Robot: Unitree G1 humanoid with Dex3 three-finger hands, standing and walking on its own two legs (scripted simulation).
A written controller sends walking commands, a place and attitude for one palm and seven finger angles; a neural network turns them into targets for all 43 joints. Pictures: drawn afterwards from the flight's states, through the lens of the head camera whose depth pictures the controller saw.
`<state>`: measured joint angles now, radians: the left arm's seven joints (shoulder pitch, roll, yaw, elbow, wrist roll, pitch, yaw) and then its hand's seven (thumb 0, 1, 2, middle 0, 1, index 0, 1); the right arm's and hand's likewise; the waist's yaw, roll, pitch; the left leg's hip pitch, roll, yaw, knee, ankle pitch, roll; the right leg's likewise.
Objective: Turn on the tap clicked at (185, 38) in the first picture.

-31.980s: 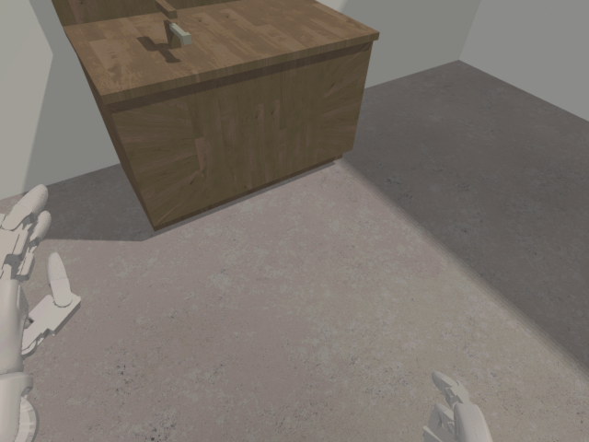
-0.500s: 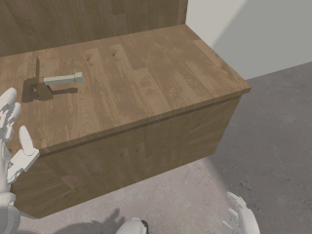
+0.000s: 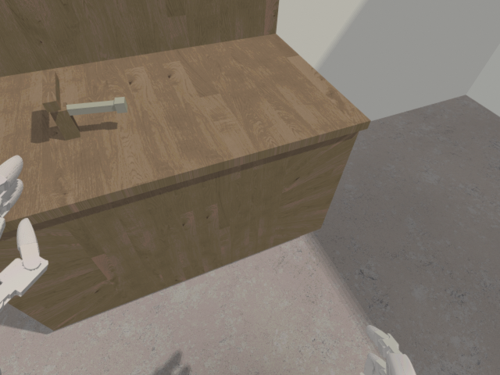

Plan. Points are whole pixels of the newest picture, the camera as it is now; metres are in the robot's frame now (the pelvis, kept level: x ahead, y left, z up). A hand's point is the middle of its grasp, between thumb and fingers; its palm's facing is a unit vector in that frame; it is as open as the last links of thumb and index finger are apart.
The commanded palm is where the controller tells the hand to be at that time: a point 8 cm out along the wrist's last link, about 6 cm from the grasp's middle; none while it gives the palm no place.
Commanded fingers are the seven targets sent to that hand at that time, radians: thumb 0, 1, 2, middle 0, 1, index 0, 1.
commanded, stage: stop stepping back and stand still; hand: left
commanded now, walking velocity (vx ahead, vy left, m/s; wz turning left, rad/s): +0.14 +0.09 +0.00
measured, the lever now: (121, 105) +0.71 +0.36 +0.01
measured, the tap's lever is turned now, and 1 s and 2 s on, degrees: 79 79 79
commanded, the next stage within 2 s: stand and check the lever's angle in 1.52 s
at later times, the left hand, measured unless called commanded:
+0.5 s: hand (38, 312) +0.16 +0.22 +0.16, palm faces +0.48 -0.79 -0.37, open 7.4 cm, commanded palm +0.10 +0.26 +0.18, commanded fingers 0.00 0.90 0.90 -0.20 -0.30 -0.20 -0.30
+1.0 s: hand (33, 289) +0.18 +0.24 +0.16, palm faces +0.44 -0.83 -0.36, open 7.5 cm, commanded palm +0.13 +0.28 +0.18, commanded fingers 0.00 0.90 0.90 -0.20 -0.30 -0.20 -0.30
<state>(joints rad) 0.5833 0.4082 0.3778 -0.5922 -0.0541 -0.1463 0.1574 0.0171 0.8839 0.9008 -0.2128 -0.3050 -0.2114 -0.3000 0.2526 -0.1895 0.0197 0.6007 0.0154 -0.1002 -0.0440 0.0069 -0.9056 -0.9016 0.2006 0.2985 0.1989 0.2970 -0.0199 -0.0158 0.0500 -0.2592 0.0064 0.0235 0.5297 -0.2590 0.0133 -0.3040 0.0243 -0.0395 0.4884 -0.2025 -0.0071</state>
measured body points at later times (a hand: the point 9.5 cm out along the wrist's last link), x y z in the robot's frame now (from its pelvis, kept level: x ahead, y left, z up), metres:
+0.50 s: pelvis -0.05 -0.03 -0.01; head -0.06 -0.06 +0.44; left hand +0.13 +0.26 +0.18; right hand +0.10 -0.26 -0.12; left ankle -0.06 +0.10 -0.69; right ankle +0.00 -0.10 -0.74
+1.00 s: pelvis -0.02 -0.01 +0.00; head -0.02 -0.01 +0.45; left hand +0.15 +0.29 +0.18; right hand +0.17 -0.23 -0.07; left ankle -0.03 +0.11 -0.73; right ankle +0.00 -0.10 -0.73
